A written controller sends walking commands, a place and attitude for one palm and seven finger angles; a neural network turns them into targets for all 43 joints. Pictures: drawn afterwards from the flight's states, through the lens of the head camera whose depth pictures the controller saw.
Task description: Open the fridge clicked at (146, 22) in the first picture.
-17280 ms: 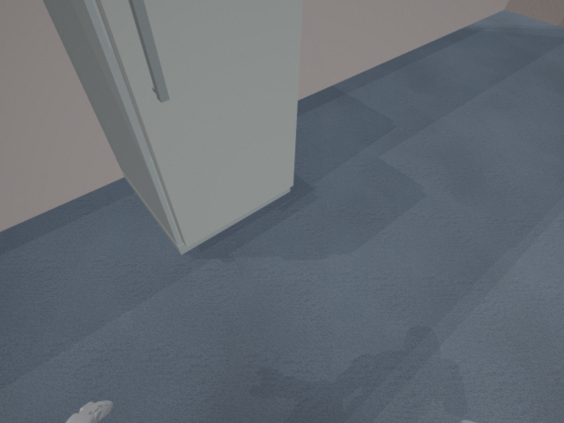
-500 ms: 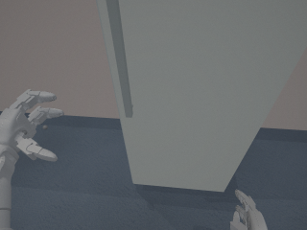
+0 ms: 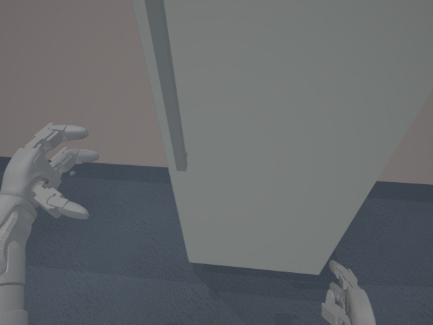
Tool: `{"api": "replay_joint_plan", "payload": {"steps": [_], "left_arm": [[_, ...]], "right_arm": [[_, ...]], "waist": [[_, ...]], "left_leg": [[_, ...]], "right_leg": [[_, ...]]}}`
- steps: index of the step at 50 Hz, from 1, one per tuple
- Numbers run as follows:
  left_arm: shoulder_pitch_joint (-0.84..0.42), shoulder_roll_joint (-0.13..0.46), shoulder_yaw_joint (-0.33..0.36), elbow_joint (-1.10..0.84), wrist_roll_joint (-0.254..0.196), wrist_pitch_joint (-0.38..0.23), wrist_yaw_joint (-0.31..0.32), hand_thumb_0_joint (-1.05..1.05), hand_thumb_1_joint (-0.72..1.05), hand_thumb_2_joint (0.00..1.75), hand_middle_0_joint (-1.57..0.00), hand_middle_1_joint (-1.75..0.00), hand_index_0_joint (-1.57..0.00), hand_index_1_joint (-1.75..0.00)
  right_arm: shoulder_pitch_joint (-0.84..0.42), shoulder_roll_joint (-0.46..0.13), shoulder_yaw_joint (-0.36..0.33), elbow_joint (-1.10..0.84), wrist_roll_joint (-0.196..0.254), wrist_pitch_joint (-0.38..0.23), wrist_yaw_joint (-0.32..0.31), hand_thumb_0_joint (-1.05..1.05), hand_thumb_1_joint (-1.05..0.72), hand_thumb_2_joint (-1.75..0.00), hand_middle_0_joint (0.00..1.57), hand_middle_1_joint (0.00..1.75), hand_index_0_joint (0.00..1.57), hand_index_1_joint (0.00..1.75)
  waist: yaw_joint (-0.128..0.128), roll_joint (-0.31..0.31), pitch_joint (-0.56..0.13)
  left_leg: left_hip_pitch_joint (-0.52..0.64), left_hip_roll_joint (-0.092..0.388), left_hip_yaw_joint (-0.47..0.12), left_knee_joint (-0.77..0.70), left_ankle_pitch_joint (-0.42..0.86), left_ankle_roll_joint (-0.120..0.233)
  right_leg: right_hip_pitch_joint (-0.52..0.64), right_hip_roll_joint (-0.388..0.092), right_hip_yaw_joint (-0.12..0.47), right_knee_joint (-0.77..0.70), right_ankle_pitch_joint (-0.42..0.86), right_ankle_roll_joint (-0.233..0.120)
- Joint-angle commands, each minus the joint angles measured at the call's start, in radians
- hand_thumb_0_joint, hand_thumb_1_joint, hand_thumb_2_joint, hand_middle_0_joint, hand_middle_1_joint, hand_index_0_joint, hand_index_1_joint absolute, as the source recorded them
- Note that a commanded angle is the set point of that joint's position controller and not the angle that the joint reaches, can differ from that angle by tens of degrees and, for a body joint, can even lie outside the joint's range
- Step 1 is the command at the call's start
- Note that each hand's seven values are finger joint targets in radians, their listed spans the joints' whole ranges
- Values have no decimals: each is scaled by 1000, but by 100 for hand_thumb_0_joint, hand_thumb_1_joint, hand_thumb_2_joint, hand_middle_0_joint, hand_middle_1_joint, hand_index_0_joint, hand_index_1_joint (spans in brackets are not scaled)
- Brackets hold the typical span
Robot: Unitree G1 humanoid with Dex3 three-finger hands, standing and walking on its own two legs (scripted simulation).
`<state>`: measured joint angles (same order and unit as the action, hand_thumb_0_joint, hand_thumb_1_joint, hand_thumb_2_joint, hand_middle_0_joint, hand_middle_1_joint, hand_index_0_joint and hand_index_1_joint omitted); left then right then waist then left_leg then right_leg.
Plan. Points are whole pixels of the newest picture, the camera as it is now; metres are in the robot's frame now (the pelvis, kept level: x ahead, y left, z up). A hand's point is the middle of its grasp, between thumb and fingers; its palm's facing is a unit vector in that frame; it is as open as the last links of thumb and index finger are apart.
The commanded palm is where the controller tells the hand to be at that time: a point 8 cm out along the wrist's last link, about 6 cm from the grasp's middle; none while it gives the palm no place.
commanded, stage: move the hooked fingers beside the handle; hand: left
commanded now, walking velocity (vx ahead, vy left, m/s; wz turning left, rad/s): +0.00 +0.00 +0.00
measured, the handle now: (172, 93) +0.50 +0.15 +0.20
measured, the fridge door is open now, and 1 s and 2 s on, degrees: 0 0 0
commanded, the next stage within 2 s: none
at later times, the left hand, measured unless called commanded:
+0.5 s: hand (106, 150) +0.34 +0.24 +0.18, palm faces +0.02 -1.00 -0.02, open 14.0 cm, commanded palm +0.32 +0.29 +0.18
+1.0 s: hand (126, 134) +0.40 +0.23 +0.16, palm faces +0.03 -1.00 +0.00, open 14.0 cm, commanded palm +0.38 +0.28 +0.17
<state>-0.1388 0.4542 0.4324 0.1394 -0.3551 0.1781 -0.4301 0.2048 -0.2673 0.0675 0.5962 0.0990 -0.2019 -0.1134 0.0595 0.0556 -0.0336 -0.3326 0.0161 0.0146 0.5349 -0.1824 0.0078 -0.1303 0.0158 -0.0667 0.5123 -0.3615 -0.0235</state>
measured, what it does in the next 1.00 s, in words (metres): stands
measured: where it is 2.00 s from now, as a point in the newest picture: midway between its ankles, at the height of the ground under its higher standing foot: outside the picture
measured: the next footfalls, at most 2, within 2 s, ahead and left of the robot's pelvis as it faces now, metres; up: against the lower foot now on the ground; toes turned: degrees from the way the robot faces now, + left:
none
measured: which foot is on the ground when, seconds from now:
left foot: down 0.00-1.00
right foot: down 0.00-1.00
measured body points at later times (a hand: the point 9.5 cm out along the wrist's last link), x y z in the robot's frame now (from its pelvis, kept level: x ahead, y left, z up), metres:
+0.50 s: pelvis -0.02 +0.00 +0.00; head -0.02 -0.01 +0.45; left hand +0.33 +0.29 +0.18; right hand +0.14 -0.24 -0.09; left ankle +0.06 +0.12 -0.73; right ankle -0.05 -0.10 -0.73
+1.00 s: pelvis +0.00 +0.00 +0.00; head +0.01 -0.01 +0.45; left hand +0.40 +0.28 +0.17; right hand +0.12 -0.26 -0.10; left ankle +0.06 +0.12 -0.73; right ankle -0.05 -0.10 -0.73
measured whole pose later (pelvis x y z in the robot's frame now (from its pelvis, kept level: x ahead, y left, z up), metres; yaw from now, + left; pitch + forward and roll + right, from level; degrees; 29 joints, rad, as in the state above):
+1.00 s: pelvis +0.00 +0.00 +0.00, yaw -1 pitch +3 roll -1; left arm -0.56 0.46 0.36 0.65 -0.24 0.07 -0.31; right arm 0.29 -0.28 0.04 0.65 0.08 -0.11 -0.10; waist -0.03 0.04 -0.05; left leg -0.42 0.03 0.03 0.56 -0.19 0.01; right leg -0.23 0.03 -0.05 0.54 -0.36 -0.03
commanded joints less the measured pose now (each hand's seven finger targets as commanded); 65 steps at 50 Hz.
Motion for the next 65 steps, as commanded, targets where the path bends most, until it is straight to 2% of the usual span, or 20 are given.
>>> {"api": "replay_joint_plan", "payload": {"steps": [1,6,12,16,20,26,30,32,34,38,42,45,46,50,52,53,55,56,61,65], "left_arm": [[-363,249,50,-233,-12,-68,19,0,-50,30,-30,-120,-30,-120],[-415,238,43,-206,4,-94,58,0,-50,30,-30,-120,-30,-120],[-458,248,37,-51,34,-60,87,0,-50,30,-30,-120,-30,-120],[-565,228,-13,-20,46,-72,87,0,-50,30,-30,-120,-30,-120],[-661,219,-33,-14,54,-113,95,0,-50,30,-30,-120,-30,-120],[-663,289,21,152,67,-126,116,0,-50,30,-30,-120,-30,-120],[-755,286,-5,194,89,-131,119,0,-50,30,-30,-120,-30,-120],[-766,311,13,174,93,-154,120,0,-50,30,-30,-120,-30,-120],[-795,277,-11,138,88,-181,115,0,-50,30,-30,-120,-30,-120],[-791,246,-33,201,79,-188,100,0,-50,30,-30,-120,-30,-120],[-758,279,-4,279,90,-157,107,0,-50,30,-30,-120,-30,-120],[-822,258,-31,285,100,-152,116,0,-50,30,-30,-120,-30,-120],[-825,290,-5,286,99,-163,124,0,-50,30,-30,-120,-30,-120],[-943,300,-9,275,110,-209,130,0,-50,30,-30,-120,-30,-120],[-949,325,11,262,114,-235,132,0,-50,30,-30,-120,-30,-120],[-944,297,-12,256,117,-242,129,0,-50,30,-30,-120,-30,-120],[-930,277,-28,314,117,-234,121,0,-50,30,-30,-120,-30,-120],[-916,250,-53,359,112,-224,116,0,-50,30,-30,-120,-30,-120],[-939,292,-26,479,113,-190,112,0,-50,30,-30,-120,-30,-120],[-1064,299,-36,390,133,-246,129,0,-50,30,-30,-120,-30,-120]], "right_arm": [[-112,-116,-46,-156,-6,-49,-10,0,-90,-90,20,30,20,30],[-115,-110,-41,-146,-11,-38,-14,0,-90,-90,20,30,20,30],[-108,-118,-41,-130,-10,-15,-18,0,-90,-90,20,30,20,30],[-96,-122,-44,-126,-9,-6,-18,0,-90,-90,20,30,20,30],[-80,-124,-47,-117,-13,-9,-19,0,-90,-90,20,30,20,30],[-41,-140,-57,-88,-16,4,-17,0,-90,-90,20,30,20,30],[-27,-142,-59,-90,-16,15,-13,0,-90,-90,20,30,20,30],[-18,-145,-65,-93,-18,14,-11,0,-90,-90,20,30,20,30],[-8,-141,-68,-99,-20,11,-6,0,-90,-90,20,30,20,30],[12,-149,-74,-83,-18,14,-5,0,-90,-90,20,30,20,30],[26,-155,-77,-82,-15,32,0,0,-90,-90,20,30,20,30],[35,-154,-79,-82,-16,43,4,0,-90,-90,20,30,20,30],[43,-155,-82,-81,-17,46,3,0,-90,-90,20,30,20,30],[56,-155,-83,-71,-22,54,2,0,-90,-90,20,30,20,30],[64,-157,-85,-69,-25,54,4,0,-90,-90,20,30,20,30],[62,-153,-83,-73,-25,53,7,0,-90,-90,20,30,20,30],[70,-155,-86,-63,-23,60,6,0,-90,-90,20,30,20,30],[82,-156,-85,-59,-23,65,5,0,-90,-90,20,30,20,30],[105,-169,-93,-55,-21,88,7,0,-90,-90,20,30,20,30],[109,-164,-95,-62,-27,96,14,0,-90,-90,20,30,20,30]], "waist": [[-27,-3,-200],[-27,7,-212],[-30,5,-171],[-52,-5,-175],[-63,52,-200],[-58,-57,-192],[-67,21,-197],[-63,32,-250],[-69,51,-292],[-81,1,-263],[-67,-26,-239],[-83,-14,-233],[-82,-53,-248],[-102,5,-293],[-93,31,-341],[-92,55,-350],[-101,49,-326],[-107,0,-303],[-106,-70,-265],[-114,34,-355]], "left_leg": [[307,-17,-44,-32,151,36],[310,-14,-44,-51,116,32],[264,-12,-44,-72,56,31],[263,-8,-44,-67,32,33],[295,-8,-56,-70,22,29],[230,-6,-42,-59,10,38],[223,-8,-42,-57,5,34],[242,-7,-37,-40,58,38],[283,-8,-40,-31,92,37],[266,-6,-35,-22,102,41],[219,-9,-27,-17,107,43],[223,-9,-28,-10,103,43],[216,-8,-24,-2,114,47],[249,-7,-25,11,138,44],[270,-7,-28,23,181,43],[290,-7,-31,23,192,41],[280,-5,-29,29,188,40],[253,-7,-24,32,184,46],[186,-10,-19,35,157,49],[252,-7,-30,48,204,42]], "right_leg": [[-175,11,25,-99,335,21],[-174,11,22,-110,275,14],[-185,4,31,-130,214,14],[-204,6,34,-138,179,15],[-222,10,29,-131,159,6],[-211,7,42,-134,155,17],[-225,3,46,-123,150,12],[-196,3,51,-109,213,11],[-198,8,45,-99,249,9],[-218,13,42,-90,279,13],[-213,7,46,-81,301,16],[-240,9,46,-80,289,16],[-220,9,47,-78,303,19],[-234,11,54,-63,328,17],[-210,11,56,-50,372,13],[-217,12,52,-46,374,10],[-237,13,49,-48,368,10],[-230,12,46,-51,373,13],[-237,7,48,-48,378,20],[-249,10,52,-25,394,13]]}}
